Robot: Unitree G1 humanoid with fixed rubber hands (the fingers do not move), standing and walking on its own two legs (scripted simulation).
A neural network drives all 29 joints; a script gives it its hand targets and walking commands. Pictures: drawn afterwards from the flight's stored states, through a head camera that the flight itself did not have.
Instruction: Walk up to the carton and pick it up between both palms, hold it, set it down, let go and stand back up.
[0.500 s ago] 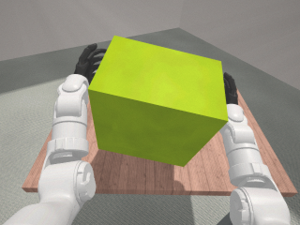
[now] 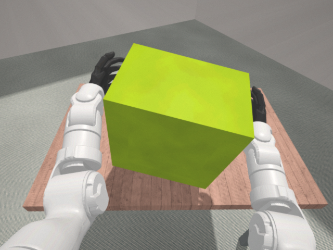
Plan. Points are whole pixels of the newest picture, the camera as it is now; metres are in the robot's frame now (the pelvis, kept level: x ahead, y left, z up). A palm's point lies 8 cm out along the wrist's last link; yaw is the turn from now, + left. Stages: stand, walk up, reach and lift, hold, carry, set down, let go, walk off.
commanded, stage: set down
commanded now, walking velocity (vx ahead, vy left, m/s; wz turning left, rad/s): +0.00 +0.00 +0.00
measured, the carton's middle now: (173, 124) +0.40 -0.04 +0.09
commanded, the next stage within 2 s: none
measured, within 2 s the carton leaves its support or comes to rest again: rests again in 1.84 s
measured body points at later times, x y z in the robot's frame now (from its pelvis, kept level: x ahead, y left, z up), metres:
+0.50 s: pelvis +0.01 +0.00 +0.00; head +0.01 +0.03 +0.45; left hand +0.47 +0.12 +0.16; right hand +0.36 -0.24 +0.11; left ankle -0.01 +0.11 -0.75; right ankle -0.01 -0.14 -0.75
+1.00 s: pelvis +0.01 +0.00 +0.00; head +0.03 +0.03 +0.45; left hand +0.48 +0.12 +0.14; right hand +0.36 -0.24 +0.09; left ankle -0.01 +0.11 -0.75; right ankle -0.01 -0.14 -0.75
